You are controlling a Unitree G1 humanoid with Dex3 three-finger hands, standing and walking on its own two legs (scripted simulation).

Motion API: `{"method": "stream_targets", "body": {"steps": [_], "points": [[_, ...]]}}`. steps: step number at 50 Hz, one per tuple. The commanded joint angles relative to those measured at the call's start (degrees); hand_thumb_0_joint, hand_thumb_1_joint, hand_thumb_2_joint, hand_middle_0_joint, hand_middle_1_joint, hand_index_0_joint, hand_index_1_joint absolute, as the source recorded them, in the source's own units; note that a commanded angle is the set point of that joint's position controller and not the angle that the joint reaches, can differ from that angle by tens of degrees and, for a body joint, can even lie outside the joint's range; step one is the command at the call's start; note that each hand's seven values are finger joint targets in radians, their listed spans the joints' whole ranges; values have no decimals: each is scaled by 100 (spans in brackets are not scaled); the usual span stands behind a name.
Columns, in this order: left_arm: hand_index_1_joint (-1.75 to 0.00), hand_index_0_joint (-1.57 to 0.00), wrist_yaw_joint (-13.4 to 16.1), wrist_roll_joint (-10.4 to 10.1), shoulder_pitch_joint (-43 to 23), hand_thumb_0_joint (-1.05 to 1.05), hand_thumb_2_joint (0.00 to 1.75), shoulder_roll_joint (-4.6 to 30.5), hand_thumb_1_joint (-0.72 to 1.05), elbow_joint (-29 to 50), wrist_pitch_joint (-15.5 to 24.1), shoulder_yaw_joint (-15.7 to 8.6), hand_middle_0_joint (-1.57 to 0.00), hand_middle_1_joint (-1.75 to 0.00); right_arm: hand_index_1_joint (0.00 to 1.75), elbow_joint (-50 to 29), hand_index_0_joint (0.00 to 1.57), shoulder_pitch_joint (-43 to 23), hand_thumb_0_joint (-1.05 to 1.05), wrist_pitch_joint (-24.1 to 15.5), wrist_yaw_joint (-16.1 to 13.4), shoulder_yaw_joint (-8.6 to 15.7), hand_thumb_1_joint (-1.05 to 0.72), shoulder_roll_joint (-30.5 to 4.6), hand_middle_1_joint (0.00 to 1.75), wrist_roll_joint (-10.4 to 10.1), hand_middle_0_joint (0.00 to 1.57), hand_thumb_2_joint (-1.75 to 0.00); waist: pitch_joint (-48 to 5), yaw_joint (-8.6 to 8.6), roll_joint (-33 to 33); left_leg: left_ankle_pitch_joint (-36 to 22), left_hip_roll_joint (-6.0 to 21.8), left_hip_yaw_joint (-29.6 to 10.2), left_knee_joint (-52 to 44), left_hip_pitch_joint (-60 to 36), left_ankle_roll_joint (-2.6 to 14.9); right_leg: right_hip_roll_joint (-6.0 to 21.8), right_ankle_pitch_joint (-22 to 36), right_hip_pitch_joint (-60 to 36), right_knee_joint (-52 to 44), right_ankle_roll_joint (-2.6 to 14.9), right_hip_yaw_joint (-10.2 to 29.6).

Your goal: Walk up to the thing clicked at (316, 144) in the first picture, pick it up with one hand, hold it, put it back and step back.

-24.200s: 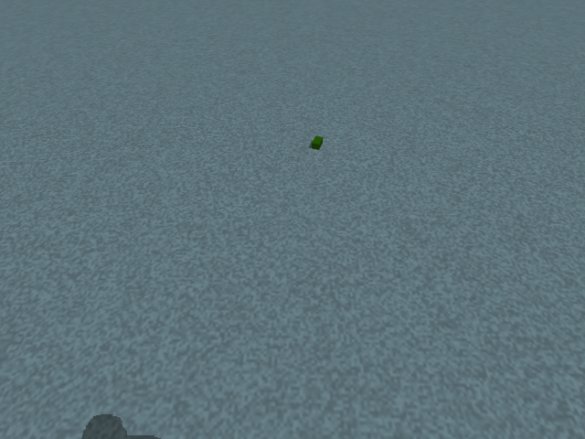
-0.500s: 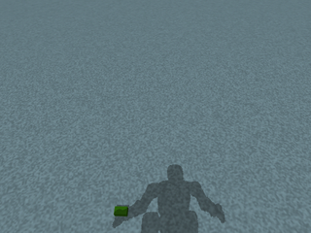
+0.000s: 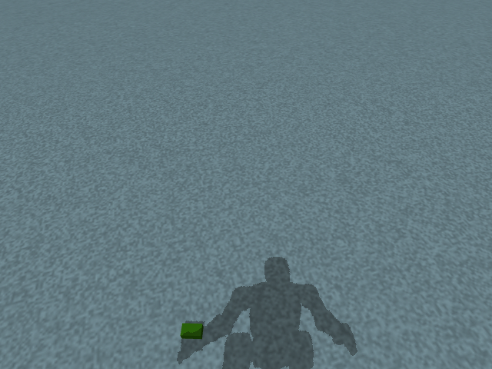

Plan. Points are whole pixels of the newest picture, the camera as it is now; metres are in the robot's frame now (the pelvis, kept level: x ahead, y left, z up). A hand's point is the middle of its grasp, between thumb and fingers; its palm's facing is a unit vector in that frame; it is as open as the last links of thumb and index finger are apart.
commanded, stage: stand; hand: left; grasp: from above
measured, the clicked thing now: (192, 331) +0.45 +0.24 -0.76
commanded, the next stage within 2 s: rise first in 0.34 s
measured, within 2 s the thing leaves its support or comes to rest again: neither
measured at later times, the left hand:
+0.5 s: hand out of the picture +0.09 +0.25 -0.16, palm faces +0.01 -0.94 -0.34, open 7.4 cm
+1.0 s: hand out of the picture +0.15 +0.26 -0.21, palm faces -0.10 -0.91 -0.41, open 12.8 cm
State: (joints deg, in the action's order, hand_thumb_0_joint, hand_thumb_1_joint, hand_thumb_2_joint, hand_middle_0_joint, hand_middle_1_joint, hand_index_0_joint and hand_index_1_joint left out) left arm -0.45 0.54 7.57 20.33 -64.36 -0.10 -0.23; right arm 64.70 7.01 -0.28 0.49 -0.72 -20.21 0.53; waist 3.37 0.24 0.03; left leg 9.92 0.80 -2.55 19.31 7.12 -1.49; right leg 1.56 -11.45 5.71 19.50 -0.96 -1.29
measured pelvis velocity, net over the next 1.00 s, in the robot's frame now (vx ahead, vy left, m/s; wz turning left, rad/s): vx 0.00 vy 0.01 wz -0.04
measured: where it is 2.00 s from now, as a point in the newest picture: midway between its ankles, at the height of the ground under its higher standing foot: outside the picture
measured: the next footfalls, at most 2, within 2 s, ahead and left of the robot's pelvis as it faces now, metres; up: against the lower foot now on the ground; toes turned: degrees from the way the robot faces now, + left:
none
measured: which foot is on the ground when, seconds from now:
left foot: down 0.00-1.00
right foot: down 0.00-1.00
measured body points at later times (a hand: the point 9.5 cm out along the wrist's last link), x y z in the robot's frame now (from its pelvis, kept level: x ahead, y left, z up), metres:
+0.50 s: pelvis +0.01 +0.00 +0.00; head +0.02 +0.00 +0.45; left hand +0.09 +0.30 -0.13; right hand +0.09 -0.30 -0.13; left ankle +0.01 +0.14 -0.75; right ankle -0.01 -0.13 -0.75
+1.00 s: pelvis +0.00 +0.01 -0.06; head +0.08 +0.02 +0.38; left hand +0.16 +0.31 -0.19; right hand +0.12 -0.25 -0.17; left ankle +0.01 +0.14 -0.75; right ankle -0.01 -0.13 -0.75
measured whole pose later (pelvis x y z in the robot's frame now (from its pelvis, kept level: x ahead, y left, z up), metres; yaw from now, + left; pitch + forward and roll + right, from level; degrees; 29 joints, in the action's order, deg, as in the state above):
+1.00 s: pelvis +0.00 +0.01 -0.06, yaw -2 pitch +13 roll -1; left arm 0.5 10.4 6.1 17.4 -41.6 -9.7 -9.1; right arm 36.3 13.6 -5.1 -0.4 2.0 -14.0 -0.9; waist -4.4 -1.4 -0.3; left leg 25.9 1.4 -1.3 55.0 42.5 -0.7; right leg 0.7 -25.7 40.9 53.2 -1.8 0.8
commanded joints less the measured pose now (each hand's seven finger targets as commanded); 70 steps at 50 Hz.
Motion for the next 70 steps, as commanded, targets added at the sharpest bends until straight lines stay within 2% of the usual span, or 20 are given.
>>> {"method": "stream_targets", "body": {"steps": [1, 14, 22, 23, 24, 25, 26, 28, 30, 31, 33, 35, 36, 38, 43, 49, 54, 60, 65, 70], "points": [[-30, -20, 72, -12, -174, 0, 90, 1234, 90, 352, 153, -229, -20, -30, 30, -358, 20, -189, 0, -119, -105, 255, -90, -1249, 30, -5, 20, -90, -361, 6, 35, -732, 566, -434, -274, 7, 238, 590, 541, -37, -394, 203, 504], [-30, -20, 76, -5, -231, 0, 90, 1280, 90, 358, 147, -252, -20, -30, 30, -386, 20, -194, 0, -111, -106, 247, -90, -1234, 30, -10, 20, -90, -338, -18, 28, -716, 559, -451, -301, 53, 212, 592, 461, -41, -363, 206, 492], [-34, -22, 91, -8, -220, 0, 88, 1221, 88, 394, 170, -217, -21, -35, 30, -392, 20, -201, 0, -133, -116, 236, -91, -1216, 30, -14, 20, -90, -546, -12, 15, -1381, 614, -387, -168, -113, 231, 619, 1203, -237, -273, 169, 443], [-42, -24, 173, -286, -2230, 0, 90, 374, 80, 2404, 687, -305, -28, -43, 30, -1959, 20, -197, 0, -412, -231, 79, -96, -311, 30, -392, 20, -91, -323, -705, 205, -351, -156, 439, 274, 476, 177, -75, 898, 1244, 161, 91, 83], [-50, -24, 209, -280, -2845, 0, 88, 661, 72, 2193, 678, -396, -27, -50, 30, -1642, 20, 60, 0, -397, -296, 84, -89, -443, 30, -391, 20, -90, -430, -535, 50, -37, -173, 392, 317, 497, 190, -78, 527, 1073, 190, 76, 31], [-57, -21, 227, -181, -1724, 0, 91, 934, 64, 756, 403, -629, -25, -53, 30, -1511, 20, 236, 0, -342, -319, 136, -90, -566, 30, -368, 20, -90, -198, -453, -331, 189, -212, 402, 412, 759, 213, -147, 157, 1152, 192, 95, -59], [-63, -22, 146, -103, -1384, 0, 88, 1040, 56, 586, 320, -749, -24, -61, 30, -1699, 20, 278, 0, -291, -314, 236, -87, -607, 30, -369, 20, -89, -224, -258, -354, 144, -146, 403, 586, 956, 212, -158, 85, 1248, 369, 121, -101], [-72, -24, 61, 102, -1963, 0, 83, 1373, 40, 834, 344, -900, -24, -72, 30, -1901, 20, 441, 0, -330, -380, 399, -86, -610, 30, -303, 20, -89, -985, -228, -308, -109, -153, 369, 876, 957, 217, -145, 373, 1241, 701, 118, -44], [-81, -23, -66, 380, -1147, 0, 81, 1344, 24, 463, 213, -1076, -21, -84, 30, -2116, 20, 618, 0, -363, -321, 512, -88, -574, 30, -209, 20, -89, -1425, -138, -133, -388, -207, 362, 1299, 1272, 199, -123, 667, 1293, 1124, 128, -28], [-84, -23, -105, 536, -731, 0, 81, 1361, 16, 433, 128, -1235, -20, -87, 30, -2238, 20, 666, 0, -378, -268, 577, -88, -563, 30, -149, 20, -89, -1569, 56, 4, -525, -211, 358, 1447, 1413, 173, -137, 708, 1288, 1330, 164, -39], [-85, -25, -77, 630, -345, 0, 80, 1182, 0, 912, -36, -1280, -23, -87, 30, -2581, 20, 662, 0, -372, -227, 615, -87, -472, 30, -158, 20, -89, -2009, 214, 443, -763, -244, 385, 1464, 1276, 105, -164, 810, 1153, 1410, 211, -8], [-87, -27, 3, 740, -505, 0, 78, 1011, -16, 1263, -337, -1129, -25, -89, 30, -2843, 20, 519, 0, -361, -218, 574, -86, -412, 30, -190, 20, -89, -1801, 177, 491, -637, -217, 360, 1427, 1403, 71, -186, 599, 1295, 1378, 205, -51], [-87, -27, 37, 777, -634, 0, 80, 868, -24, 1237, -516, -1025, -26, -88, 30, -2935, 20, 462, 0, -361, -207, 564, -88, -418, 30, -212, 20, -89, -1579, 48, 331, -512, -175, 320, 1499, 1565, 73, -222, 460, 1559, 1435, 201, -81], [-86, -28, 90, 828, -917, 0, 81, 908, -37, 1526, -743, -1015, -29, -86, 30, -3180, 20, 332, 0, -396, -180, 587, -91, -408, 30, -215, 20, -90, -1435, -20, 164, -176, -117, 282, 1729, 1867, 83, -257, 86, 1934, 1613, 188, -119], [-87, -28, 167, 898, -651, 0, 81, 805, -38, 2140, -879, -1125, -28, -86, 30, -3436, 20, 556, 0, -591, -132, 614, -90, -336, 30, -187, 20, -90, -1600, -81, -39, 324, -73, 264, 2379, 2487, 137, -282, -397, 2618, 2245, 163, -119], [-86, -28, 200, 1112, -206, 0, 83, 1008, -41, 3478, -757, -1292, -29, -84, 30, -3692, 20, 617, 0, -809, -205, 632, -91, -245, 30, -141, 20, -90, -2270, -95, 427, 28, -25, 247, 3066, 2690, 136, -240, -122, 3140, 3004, 177, -15], [-85, -29, 170, 1172, 339, 0, 82, 886, -41, 4096, -993, -1199, -31, -83, 30, -3796, 20, 607, 0, -882, -250, 636, -93, -250, 30, -107, 20, -91, -2403, -157, 509, -205, 58, 129, 3338, 2839, 123, -238, -91, 3444, 3316, 187, -56], [-84, -32, 142, 1257, 732, 0, 78, 708, -38, 4396, -1255, -1055, -33, -83, 30, -3921, 20, 565, 0, -990, -258, 590, -95, -194, 30, -85, 20, -91, -2371, -203, 403, -199, 53, 122, 3768, 3308, 157, -236, -99, 3825, 3653, 181, -91], [-80, -34, 184, 1380, 940, 0, 75, 767, -33, 4685, -1303, -1160, -35, -79, 30, -4131, 20, 495, 0, -1062, -249, 580, -94, -164, 30, -78, 20, -91, -2385, -178, 387, 217, 25, 123, 4002, 3683, 158, -253, -373, 4100, 3895, 189, -91], [-80, -34, 189, 1462, 1162, 0, 74, 813, -34, 5027, -1264, -1159, -34, -80, 30, -4192, 20, 451, 0, -1126, -212, 592, -95, -184, 30, -80, 20, -91, -2621, -140, 545, 142, 34, 60, 4258, 3857, 128, -257, -422, 4422, 4285, 209, -118]]}}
